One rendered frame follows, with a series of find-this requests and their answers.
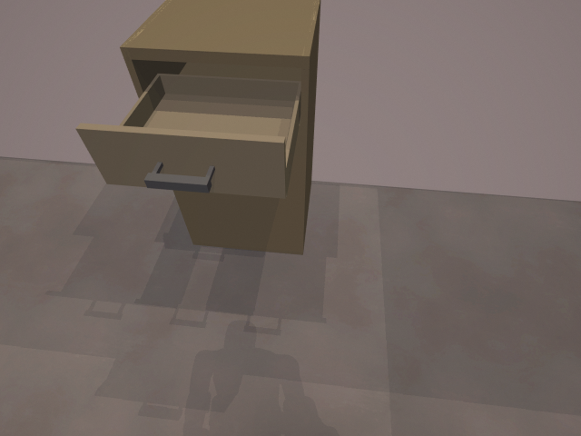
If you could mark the cabinet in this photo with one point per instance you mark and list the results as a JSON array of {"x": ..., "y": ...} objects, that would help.
[{"x": 259, "y": 39}]

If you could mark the handle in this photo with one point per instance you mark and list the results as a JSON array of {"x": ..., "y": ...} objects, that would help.
[{"x": 157, "y": 180}]

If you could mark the drawer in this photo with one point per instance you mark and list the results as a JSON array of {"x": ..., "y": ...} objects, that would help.
[{"x": 246, "y": 128}]

